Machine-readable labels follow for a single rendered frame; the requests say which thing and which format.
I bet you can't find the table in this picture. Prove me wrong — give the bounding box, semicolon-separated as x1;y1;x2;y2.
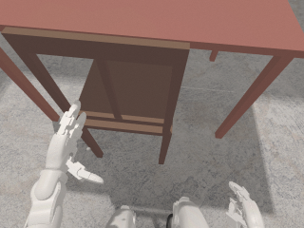
0;0;304;139

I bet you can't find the right robot hand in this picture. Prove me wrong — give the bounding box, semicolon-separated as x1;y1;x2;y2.
225;181;265;228

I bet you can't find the right robot shin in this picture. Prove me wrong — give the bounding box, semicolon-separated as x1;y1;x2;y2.
171;197;189;228

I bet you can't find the right robot thigh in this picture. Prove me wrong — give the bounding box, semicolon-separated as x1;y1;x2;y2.
172;200;209;228

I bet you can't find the left robot hand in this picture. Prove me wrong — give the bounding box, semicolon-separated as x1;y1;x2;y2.
46;100;104;184

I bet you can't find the robot left forearm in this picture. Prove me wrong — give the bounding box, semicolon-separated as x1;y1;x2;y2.
24;168;68;228

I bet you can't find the chair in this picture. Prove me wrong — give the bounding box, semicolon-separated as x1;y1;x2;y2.
1;27;190;164

